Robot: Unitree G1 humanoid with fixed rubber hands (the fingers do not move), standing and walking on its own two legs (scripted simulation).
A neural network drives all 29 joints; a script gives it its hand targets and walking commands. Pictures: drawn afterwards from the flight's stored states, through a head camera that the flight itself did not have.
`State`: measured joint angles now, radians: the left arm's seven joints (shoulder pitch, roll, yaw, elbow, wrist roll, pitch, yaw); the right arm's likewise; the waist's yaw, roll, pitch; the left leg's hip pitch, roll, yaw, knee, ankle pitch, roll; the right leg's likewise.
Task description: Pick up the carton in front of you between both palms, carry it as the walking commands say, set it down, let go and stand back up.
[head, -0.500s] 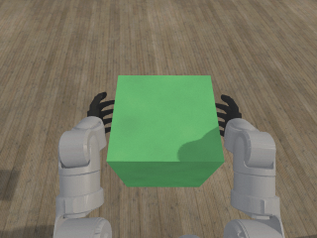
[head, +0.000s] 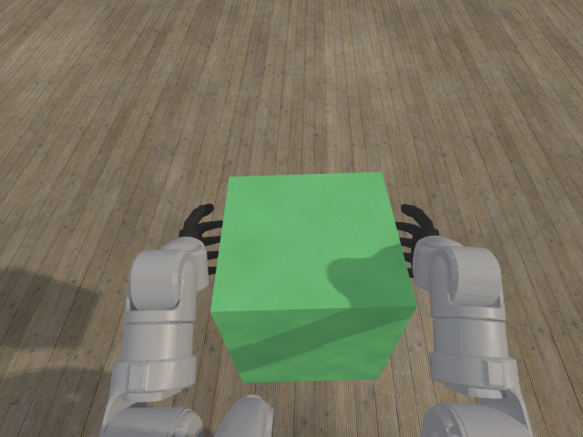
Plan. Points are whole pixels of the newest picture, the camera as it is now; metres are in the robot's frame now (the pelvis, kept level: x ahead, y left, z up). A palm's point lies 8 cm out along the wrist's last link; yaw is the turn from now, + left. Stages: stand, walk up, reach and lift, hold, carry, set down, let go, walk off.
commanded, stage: carry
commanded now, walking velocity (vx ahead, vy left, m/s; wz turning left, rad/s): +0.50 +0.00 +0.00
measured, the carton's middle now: (308, 284) +0.35 +0.03 -0.01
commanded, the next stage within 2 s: none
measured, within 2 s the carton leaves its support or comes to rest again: neither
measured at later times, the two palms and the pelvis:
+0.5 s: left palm (246, 87) +0.65 +0.16 +0.10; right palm (424, 101) +0.63 -0.14 +0.11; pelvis +0.33 +0.03 +0.03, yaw -2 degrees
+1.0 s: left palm (254, 20) +0.88 +0.18 +0.10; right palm (398, 23) +0.89 -0.12 +0.11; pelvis +0.63 +0.02 +0.01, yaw +1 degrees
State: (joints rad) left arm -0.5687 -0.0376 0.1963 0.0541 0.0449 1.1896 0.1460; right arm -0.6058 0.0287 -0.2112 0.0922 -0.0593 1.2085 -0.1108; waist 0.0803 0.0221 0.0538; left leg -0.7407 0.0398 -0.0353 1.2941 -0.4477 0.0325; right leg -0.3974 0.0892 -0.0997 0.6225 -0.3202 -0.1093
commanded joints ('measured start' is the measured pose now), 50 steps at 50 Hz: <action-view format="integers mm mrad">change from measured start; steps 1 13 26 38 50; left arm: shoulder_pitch -905 -484 -136 -133 -37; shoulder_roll -1205 -1089 -998 -1037 -970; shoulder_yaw -772 -827 -815 -811 -812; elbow -273 -209 -351 -440 -425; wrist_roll -555 -447 -267 -378 -350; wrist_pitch -65 -155 -103 11 33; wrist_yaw -273 -271 -241 -324 -322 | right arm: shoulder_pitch -754 -396 -134 -121 -5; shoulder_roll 1093 1035 999 1036 990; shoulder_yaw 645 787 837 821 806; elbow -272 -280 -396 -483 -460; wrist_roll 367 347 383 368 344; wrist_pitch -93 -199 -105 -9 11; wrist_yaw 177 198 294 282 268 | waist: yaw -22 -136 -109 -67 -82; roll -119 120 188 -128 -99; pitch -572 -827 -472 -364 -376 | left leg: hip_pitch -57 1325 911 143 564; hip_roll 29 346 167 75 -30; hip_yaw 26 -395 76 89 300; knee -165 -825 -941 -397 -881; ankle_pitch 146 937 930 142 299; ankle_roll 9 254 58 -47 -12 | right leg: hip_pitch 434 -396 -51 333 317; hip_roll -330 -103 -67 -386 -273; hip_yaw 383 124 -68 211 -64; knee -147 702 -188 -476 -134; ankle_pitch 552 -195 248 109 453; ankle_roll -177 111 144 -24 54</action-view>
